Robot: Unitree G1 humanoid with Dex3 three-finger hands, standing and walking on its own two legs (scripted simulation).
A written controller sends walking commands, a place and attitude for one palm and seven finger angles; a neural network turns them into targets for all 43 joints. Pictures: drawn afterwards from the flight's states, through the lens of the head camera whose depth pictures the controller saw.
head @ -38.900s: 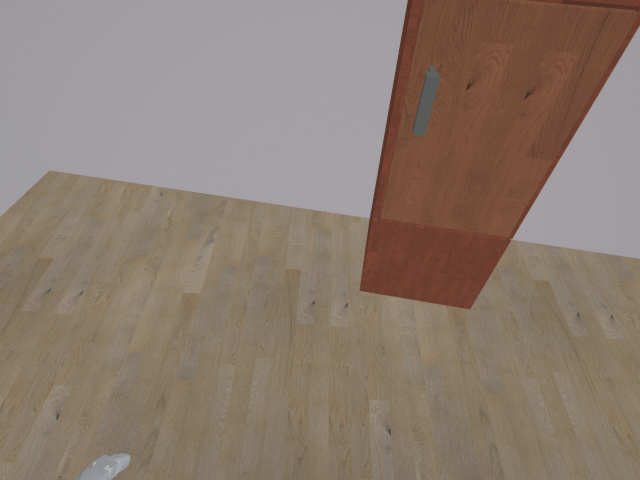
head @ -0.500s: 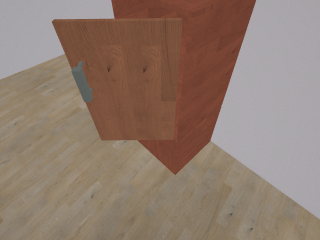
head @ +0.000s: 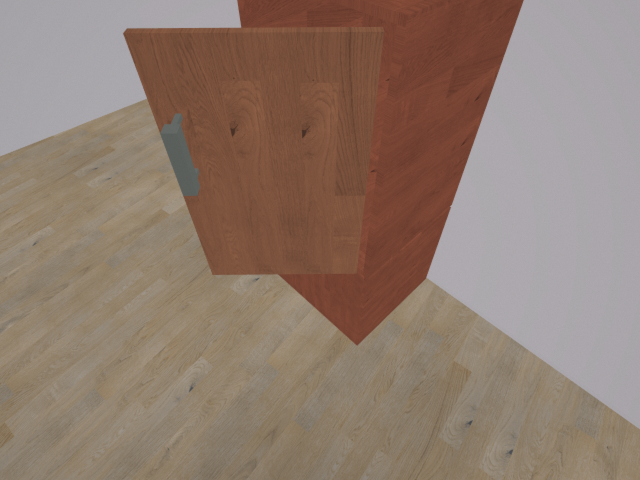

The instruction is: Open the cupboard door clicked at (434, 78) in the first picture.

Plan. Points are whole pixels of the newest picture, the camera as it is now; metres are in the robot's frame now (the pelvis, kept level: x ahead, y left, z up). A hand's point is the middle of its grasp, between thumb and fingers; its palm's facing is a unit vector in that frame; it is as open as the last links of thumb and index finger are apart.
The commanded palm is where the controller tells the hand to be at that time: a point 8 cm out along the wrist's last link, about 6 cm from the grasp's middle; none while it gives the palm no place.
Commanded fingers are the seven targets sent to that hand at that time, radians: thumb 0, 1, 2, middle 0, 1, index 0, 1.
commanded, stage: look again from close up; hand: left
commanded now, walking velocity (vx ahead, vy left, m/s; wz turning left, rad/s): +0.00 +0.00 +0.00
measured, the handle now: (184, 154) +0.61 +0.27 +0.06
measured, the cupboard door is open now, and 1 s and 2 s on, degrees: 46 46 46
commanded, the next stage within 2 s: shuffle to correct the standing spot in 0.34 s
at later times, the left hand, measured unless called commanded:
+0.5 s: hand out of the picture +0.01 +0.16 -0.17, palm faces -0.02 -0.98 -0.20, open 7.4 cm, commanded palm none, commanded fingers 0.00 0.90 0.90 -0.20 -0.30 -0.20 -0.30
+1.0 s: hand out of the picture +0.10 +0.22 -0.17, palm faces +0.08 -0.98 -0.20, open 7.4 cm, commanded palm none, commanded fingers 0.00 0.90 0.90 -0.20 -0.30 -0.20 -0.30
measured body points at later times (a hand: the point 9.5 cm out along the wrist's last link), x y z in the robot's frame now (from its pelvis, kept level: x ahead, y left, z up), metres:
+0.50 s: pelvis +0.00 -0.02 +0.00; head +0.02 -0.03 +0.45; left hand +0.01 +0.21 -0.15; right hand +0.02 -0.25 -0.15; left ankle +0.01 +0.09 -0.73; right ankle -0.03 -0.14 -0.73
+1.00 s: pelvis +0.07 +0.03 +0.01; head +0.11 +0.04 +0.45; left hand +0.10 +0.27 -0.15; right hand +0.10 -0.19 -0.14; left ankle +0.05 +0.09 -0.73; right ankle +0.07 -0.10 -0.68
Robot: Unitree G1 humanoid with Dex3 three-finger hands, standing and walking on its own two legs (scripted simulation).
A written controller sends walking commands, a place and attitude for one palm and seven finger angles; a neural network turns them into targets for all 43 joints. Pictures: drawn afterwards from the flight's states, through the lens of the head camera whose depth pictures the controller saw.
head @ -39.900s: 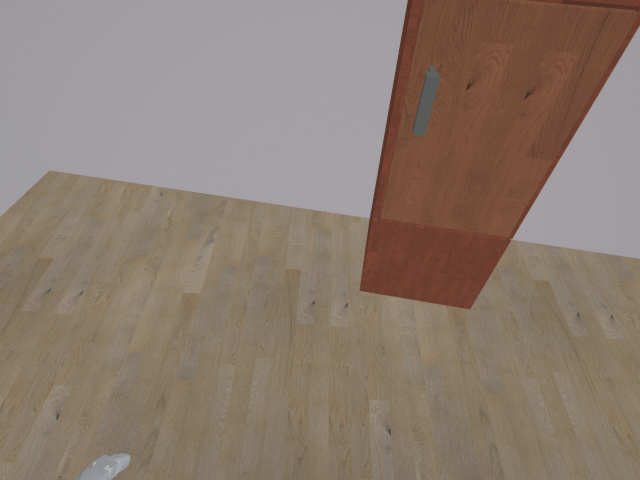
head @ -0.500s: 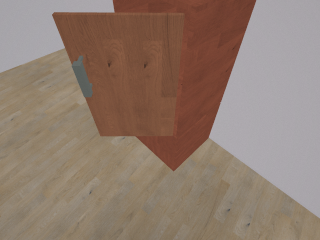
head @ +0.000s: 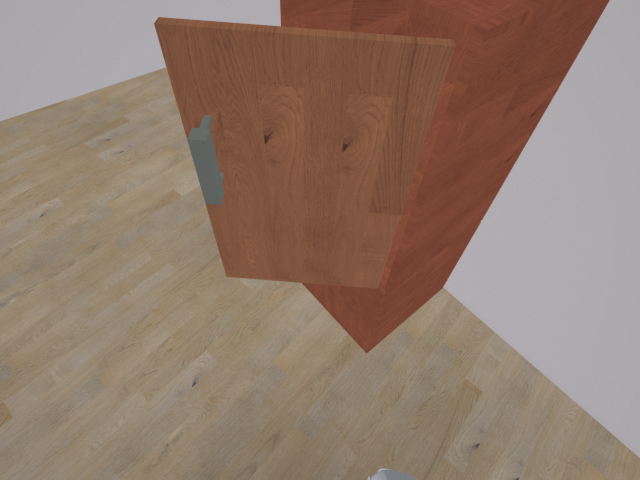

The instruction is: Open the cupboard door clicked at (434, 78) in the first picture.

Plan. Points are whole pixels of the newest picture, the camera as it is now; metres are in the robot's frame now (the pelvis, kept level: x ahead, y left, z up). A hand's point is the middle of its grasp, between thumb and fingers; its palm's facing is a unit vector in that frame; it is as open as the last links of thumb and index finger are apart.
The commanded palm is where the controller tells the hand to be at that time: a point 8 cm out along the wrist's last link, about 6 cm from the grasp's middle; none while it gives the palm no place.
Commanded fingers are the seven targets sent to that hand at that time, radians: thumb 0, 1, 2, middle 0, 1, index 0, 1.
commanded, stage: come to a stop and stand still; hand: left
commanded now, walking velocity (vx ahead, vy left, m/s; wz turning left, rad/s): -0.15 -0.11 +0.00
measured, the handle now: (211, 160) +0.55 +0.21 +0.05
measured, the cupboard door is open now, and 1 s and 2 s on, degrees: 46 46 46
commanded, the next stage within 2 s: look again from close up in 0.82 s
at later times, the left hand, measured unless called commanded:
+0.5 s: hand out of the picture +0.05 +0.15 -0.17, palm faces +0.04 -0.97 -0.23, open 7.3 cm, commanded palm none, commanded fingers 0.00 0.90 0.90 -0.20 -0.30 -0.20 -0.30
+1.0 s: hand out of the picture -0.02 +0.13 -0.17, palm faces +0.00 -0.98 -0.22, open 7.3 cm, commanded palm none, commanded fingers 0.00 0.90 0.90 -0.20 -0.30 -0.20 -0.30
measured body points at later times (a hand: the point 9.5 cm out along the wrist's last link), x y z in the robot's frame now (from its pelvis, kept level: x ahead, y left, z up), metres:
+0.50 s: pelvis -0.01 -0.03 +0.00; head +0.02 -0.03 +0.45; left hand +0.05 +0.20 -0.15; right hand +0.04 -0.27 -0.16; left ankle -0.05 +0.10 -0.70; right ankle +0.02 -0.12 -0.74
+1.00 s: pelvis -0.02 -0.04 -0.01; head +0.01 -0.06 +0.44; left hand -0.02 +0.18 -0.16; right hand -0.05 -0.25 -0.18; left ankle -0.05 +0.09 -0.73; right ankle -0.03 -0.12 -0.74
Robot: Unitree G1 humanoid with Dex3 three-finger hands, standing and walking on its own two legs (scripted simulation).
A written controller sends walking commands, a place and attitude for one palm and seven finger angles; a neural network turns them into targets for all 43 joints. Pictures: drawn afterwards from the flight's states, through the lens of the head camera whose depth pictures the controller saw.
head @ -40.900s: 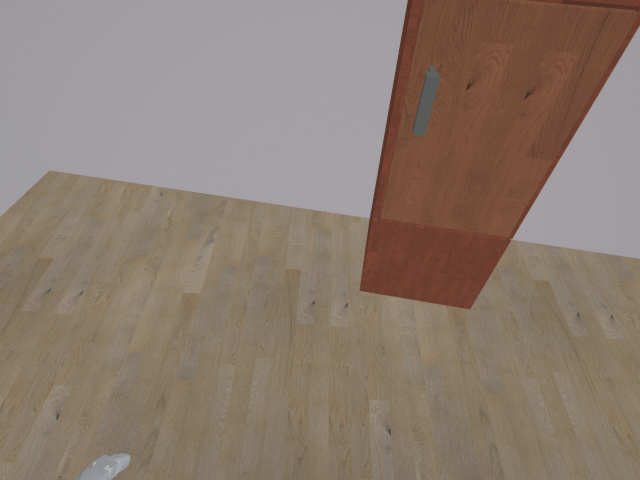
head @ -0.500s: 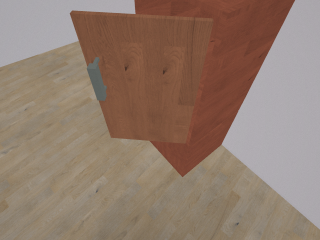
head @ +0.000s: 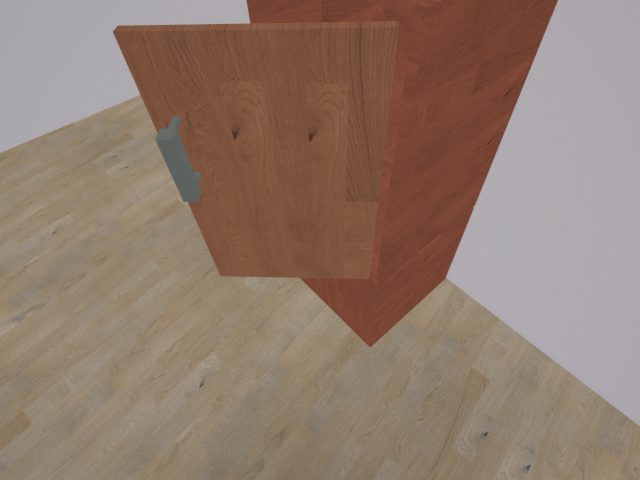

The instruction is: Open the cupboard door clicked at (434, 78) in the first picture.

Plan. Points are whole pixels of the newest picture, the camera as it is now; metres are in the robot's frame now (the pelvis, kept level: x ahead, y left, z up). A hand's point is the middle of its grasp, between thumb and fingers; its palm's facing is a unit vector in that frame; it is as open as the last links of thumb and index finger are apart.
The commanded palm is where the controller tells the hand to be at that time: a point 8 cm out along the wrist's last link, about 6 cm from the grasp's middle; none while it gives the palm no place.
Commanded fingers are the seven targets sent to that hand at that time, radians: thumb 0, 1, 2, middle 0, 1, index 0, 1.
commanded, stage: look again from close up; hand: left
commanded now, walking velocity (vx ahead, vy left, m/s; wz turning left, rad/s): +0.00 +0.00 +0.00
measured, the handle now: (184, 159) +0.58 +0.25 +0.06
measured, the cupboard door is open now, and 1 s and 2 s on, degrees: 46 46 46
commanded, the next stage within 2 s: raise the hand with hooked fingers in 0.44 s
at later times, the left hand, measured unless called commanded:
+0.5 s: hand out of the picture +0.04 +0.16 -0.16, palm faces +0.02 -0.97 -0.23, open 7.3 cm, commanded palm none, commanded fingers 0.00 0.90 0.90 -0.20 -0.30 -0.20 -0.30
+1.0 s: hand (178, 479) +0.14 +0.18 -0.05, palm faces +0.03 -1.00 +0.03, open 8.8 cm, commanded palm +0.14 +0.25 -0.02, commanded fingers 0.00 0.34 0.66 -0.24 -0.66 -0.24 -0.66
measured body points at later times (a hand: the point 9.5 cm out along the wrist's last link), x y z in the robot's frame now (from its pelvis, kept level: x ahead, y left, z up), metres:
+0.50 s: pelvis +0.03 -0.02 +0.01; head +0.04 -0.03 +0.46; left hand +0.03 +0.21 -0.15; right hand +0.02 -0.23 -0.16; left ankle -0.02 +0.11 -0.73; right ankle -0.01 -0.08 -0.73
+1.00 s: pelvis -0.04 +0.00 -0.06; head +0.00 +0.02 +0.39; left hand +0.13 +0.23 -0.05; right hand +0.21 -0.24 -0.07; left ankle -0.02 +0.11 -0.73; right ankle -0.01 -0.08 -0.73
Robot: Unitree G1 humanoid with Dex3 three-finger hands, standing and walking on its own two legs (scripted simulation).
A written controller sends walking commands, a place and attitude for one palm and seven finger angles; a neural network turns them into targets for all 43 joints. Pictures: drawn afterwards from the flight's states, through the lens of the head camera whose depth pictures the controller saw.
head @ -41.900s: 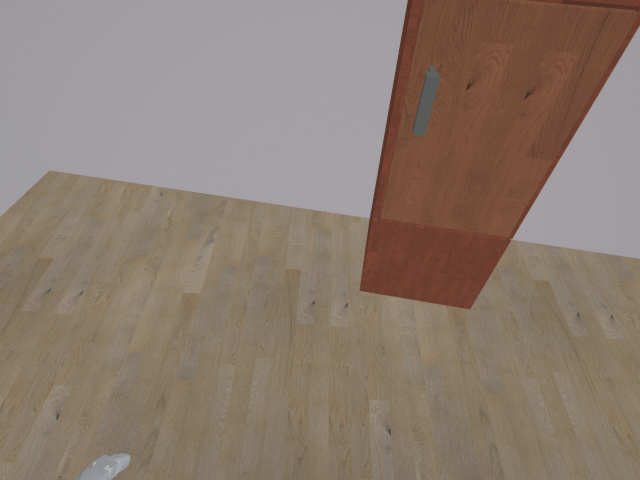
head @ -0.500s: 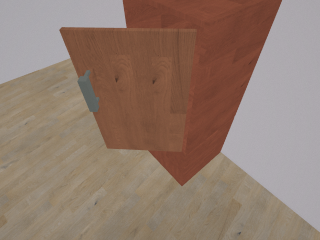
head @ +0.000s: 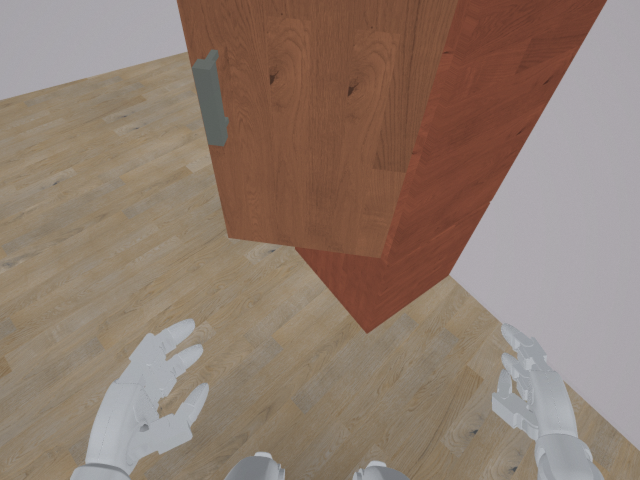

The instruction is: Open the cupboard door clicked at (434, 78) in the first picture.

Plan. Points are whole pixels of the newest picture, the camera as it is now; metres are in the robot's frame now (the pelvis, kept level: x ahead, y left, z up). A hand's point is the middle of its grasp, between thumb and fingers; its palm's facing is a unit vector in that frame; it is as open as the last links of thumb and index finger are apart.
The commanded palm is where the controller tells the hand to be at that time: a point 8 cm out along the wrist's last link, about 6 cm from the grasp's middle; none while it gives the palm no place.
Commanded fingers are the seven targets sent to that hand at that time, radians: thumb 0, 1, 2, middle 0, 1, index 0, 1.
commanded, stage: raise the hand with hooked fingers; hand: left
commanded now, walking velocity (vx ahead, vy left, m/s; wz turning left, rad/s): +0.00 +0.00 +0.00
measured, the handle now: (215, 98) +0.63 +0.23 +0.12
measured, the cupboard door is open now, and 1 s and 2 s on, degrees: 46 46 46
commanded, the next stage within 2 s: move the hooked fingers beside the handle in 1.64 s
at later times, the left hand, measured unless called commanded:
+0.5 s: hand (117, 326) +0.25 +0.25 +0.08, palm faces +0.05 -0.99 -0.09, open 11.8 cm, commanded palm +0.22 +0.29 +0.08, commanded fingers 0.00 -0.24 0.41 -0.28 -1.03 -0.28 -1.03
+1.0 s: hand (84, 266) +0.30 +0.29 +0.12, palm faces +0.00 -1.00 -0.05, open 13.9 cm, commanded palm +0.27 +0.34 +0.13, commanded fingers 0.00 -0.50 0.30 -0.30 -1.20 -0.30 -1.20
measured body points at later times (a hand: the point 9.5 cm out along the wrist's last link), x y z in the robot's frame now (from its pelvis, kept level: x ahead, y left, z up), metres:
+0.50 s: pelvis +0.00 +0.03 +0.02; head +0.05 +0.04 +0.46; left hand +0.24 +0.30 +0.09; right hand +0.14 -0.22 -0.07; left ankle +0.02 +0.11 -0.67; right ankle +0.03 -0.09 -0.67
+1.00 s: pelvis +0.03 +0.03 +0.04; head +0.06 +0.03 +0.49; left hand +0.29 +0.34 +0.12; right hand +0.21 -0.20 -0.04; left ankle +0.02 +0.11 -0.67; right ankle +0.03 -0.09 -0.67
